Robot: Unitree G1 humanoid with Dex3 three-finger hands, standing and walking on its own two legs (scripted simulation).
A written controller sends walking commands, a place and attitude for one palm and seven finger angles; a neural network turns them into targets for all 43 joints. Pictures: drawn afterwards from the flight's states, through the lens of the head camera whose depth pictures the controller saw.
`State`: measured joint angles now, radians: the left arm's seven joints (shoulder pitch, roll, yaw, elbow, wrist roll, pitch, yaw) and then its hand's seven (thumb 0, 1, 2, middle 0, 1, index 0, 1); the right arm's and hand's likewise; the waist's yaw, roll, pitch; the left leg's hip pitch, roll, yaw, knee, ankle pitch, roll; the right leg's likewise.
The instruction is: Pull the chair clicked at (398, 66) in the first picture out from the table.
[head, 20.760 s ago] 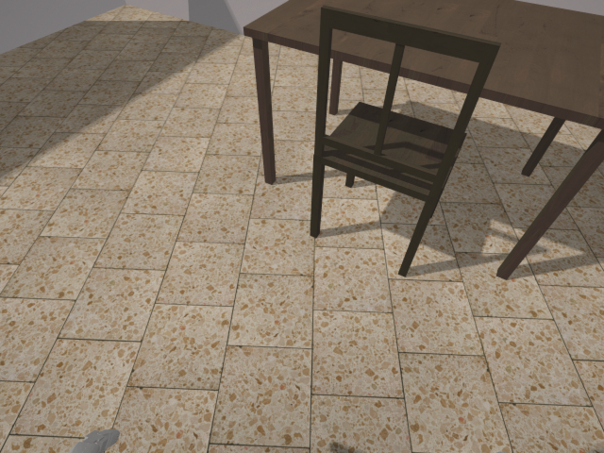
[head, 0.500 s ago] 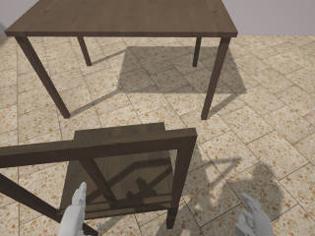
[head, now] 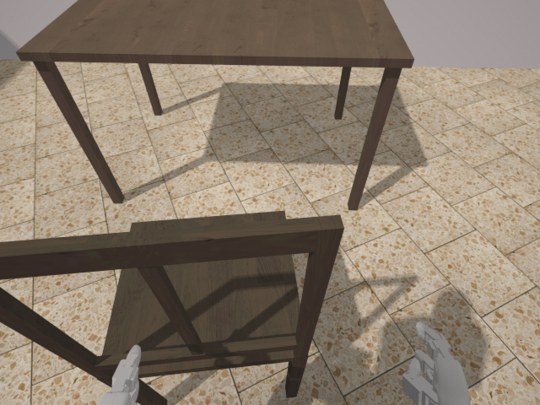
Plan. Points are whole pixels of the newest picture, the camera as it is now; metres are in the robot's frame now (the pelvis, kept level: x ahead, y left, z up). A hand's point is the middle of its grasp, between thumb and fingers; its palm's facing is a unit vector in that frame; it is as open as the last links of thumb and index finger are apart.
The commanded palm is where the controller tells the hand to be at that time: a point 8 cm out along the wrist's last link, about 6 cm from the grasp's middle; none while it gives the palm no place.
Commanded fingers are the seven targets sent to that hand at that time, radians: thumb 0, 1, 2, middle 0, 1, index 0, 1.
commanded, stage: draw the hand back to the body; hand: left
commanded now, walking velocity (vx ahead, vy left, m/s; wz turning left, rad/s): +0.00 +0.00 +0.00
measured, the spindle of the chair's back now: (179, 317) +0.26 +0.16 -0.01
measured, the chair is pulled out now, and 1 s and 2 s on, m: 0.61 0.61 0.61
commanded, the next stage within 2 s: step back with the hand held close in 1.60 s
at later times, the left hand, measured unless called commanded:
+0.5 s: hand (115, 392) +0.14 +0.18 +0.08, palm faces +0.05 -0.99 -0.10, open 17.5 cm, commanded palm +0.09 +0.24 +0.10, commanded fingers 0.00 -0.37 0.29 -0.03 -0.04 -0.03 -0.04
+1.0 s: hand (50, 367) +0.15 +0.23 +0.12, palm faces +0.25 -0.85 -0.46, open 11.8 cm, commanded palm +0.13 +0.28 +0.20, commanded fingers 0.00 0.54 0.73 -0.15 -0.22 -0.15 -0.22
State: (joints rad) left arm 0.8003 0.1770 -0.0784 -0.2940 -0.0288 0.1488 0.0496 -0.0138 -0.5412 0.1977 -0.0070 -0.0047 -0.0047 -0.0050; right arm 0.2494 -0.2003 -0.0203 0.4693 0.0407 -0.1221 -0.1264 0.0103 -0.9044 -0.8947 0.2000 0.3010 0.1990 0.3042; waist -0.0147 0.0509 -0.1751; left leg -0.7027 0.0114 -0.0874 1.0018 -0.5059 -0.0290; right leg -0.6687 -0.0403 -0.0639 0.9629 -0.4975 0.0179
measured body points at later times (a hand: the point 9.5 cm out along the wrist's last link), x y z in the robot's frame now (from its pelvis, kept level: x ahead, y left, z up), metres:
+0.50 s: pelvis -0.01 +0.00 -0.01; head +0.01 -0.01 +0.44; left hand +0.13 +0.23 +0.09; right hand +0.18 -0.23 -0.08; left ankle -0.01 +0.14 -0.68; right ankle -0.01 -0.13 -0.68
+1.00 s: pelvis +0.01 +0.00 +0.05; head +0.00 -0.02 +0.50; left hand +0.13 +0.28 +0.15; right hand +0.21 -0.21 -0.02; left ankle -0.01 +0.14 -0.68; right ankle -0.01 -0.13 -0.68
